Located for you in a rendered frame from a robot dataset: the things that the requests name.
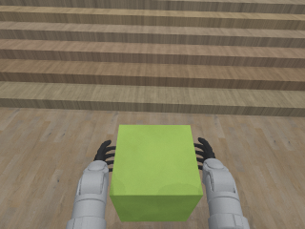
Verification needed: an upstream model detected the robot left hand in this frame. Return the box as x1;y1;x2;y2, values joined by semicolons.
93;140;116;172

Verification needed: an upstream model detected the robot right hand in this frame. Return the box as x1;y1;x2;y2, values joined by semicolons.
193;137;215;170

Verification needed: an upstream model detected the left robot forearm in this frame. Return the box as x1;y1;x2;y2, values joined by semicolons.
66;160;109;229

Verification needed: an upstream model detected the carton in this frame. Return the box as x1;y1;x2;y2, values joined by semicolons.
109;124;203;222

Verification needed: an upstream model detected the right robot forearm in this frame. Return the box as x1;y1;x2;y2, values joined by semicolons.
202;158;250;229

